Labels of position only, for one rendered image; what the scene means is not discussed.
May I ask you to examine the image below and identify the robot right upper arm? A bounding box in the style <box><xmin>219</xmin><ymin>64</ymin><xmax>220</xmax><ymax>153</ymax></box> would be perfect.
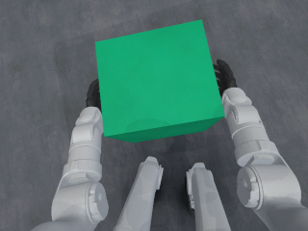
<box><xmin>237</xmin><ymin>165</ymin><xmax>308</xmax><ymax>231</ymax></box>

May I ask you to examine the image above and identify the robot right hand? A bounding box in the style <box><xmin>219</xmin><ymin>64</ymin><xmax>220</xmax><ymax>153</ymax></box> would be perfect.
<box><xmin>213</xmin><ymin>59</ymin><xmax>237</xmax><ymax>98</ymax></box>

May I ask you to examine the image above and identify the robot right shin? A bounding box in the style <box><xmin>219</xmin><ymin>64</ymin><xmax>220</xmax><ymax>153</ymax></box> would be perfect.
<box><xmin>189</xmin><ymin>163</ymin><xmax>214</xmax><ymax>209</ymax></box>

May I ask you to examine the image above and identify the carton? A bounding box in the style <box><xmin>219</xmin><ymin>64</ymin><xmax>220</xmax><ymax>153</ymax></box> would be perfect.
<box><xmin>95</xmin><ymin>19</ymin><xmax>225</xmax><ymax>143</ymax></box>

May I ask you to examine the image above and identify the right robot forearm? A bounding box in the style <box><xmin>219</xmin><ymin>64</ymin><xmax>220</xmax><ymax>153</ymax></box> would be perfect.
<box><xmin>221</xmin><ymin>88</ymin><xmax>301</xmax><ymax>201</ymax></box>

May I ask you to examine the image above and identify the robot left hand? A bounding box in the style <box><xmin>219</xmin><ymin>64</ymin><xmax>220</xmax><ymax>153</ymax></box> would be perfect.
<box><xmin>86</xmin><ymin>78</ymin><xmax>102</xmax><ymax>114</ymax></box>

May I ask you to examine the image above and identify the left robot forearm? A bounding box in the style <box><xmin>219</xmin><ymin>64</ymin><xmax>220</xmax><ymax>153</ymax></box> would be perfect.
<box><xmin>51</xmin><ymin>106</ymin><xmax>104</xmax><ymax>220</ymax></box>

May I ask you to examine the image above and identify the robot right thigh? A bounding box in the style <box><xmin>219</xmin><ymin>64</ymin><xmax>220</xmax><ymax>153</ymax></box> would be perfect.
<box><xmin>186</xmin><ymin>167</ymin><xmax>231</xmax><ymax>231</ymax></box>

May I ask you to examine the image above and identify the robot left upper arm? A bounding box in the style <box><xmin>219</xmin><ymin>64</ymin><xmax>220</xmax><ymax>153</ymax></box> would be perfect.
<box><xmin>30</xmin><ymin>180</ymin><xmax>109</xmax><ymax>231</ymax></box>

